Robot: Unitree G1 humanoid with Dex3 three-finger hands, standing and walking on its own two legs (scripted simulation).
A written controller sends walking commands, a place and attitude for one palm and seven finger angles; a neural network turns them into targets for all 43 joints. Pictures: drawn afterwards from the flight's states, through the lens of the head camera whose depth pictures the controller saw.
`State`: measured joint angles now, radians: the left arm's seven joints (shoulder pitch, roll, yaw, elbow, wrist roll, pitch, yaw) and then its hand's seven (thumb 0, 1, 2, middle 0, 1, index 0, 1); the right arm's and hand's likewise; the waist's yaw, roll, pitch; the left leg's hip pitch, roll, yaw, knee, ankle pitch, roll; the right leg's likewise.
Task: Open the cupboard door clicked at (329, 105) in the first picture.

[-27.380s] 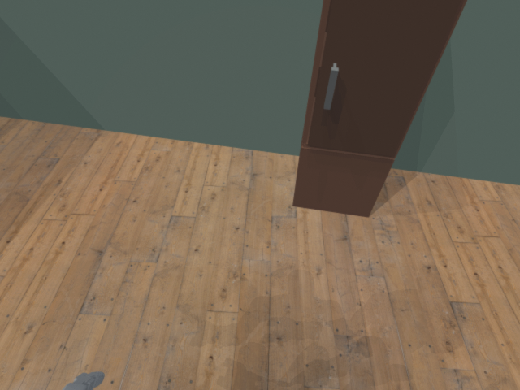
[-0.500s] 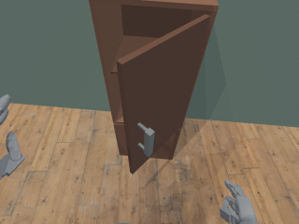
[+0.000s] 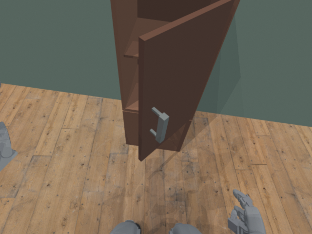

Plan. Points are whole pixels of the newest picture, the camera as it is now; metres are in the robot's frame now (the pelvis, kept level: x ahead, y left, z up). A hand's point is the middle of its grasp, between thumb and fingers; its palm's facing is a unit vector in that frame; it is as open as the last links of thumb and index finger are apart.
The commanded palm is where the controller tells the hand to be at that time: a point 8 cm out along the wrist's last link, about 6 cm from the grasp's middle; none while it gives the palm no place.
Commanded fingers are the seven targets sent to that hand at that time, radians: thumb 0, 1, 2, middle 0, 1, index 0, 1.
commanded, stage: step back with the hand held close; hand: left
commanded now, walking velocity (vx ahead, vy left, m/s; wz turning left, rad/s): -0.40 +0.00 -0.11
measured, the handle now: (157, 125) +0.44 +0.02 -0.05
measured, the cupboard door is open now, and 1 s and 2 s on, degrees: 51 51 51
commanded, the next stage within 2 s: stop stepping back and stand still in 0.16 s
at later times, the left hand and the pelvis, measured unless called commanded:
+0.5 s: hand (16, 229) +0.12 +0.20 +0.19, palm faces +0.31 -0.77 -0.56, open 7.4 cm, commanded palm +0.09 +0.23 +0.19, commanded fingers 0.00 0.90 0.90 -0.20 -0.30 -0.20 -0.30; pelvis -0.09 -0.05 +0.00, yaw -8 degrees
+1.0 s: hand out of the picture +0.07 +0.24 +0.16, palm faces +0.35 -0.82 -0.45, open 7.4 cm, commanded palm +0.02 +0.26 +0.19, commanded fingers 0.00 0.90 0.90 -0.20 -0.30 -0.20 -0.30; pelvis -0.16 -0.01 +0.01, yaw -8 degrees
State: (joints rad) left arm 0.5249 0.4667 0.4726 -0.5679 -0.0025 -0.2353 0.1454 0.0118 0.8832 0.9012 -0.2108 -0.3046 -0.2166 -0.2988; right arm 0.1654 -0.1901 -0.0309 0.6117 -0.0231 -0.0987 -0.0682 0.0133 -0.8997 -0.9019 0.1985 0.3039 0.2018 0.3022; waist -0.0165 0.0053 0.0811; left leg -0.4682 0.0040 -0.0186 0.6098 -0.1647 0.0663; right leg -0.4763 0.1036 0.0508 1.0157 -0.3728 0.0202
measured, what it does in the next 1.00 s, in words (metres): walks backwards: right foot, then left foot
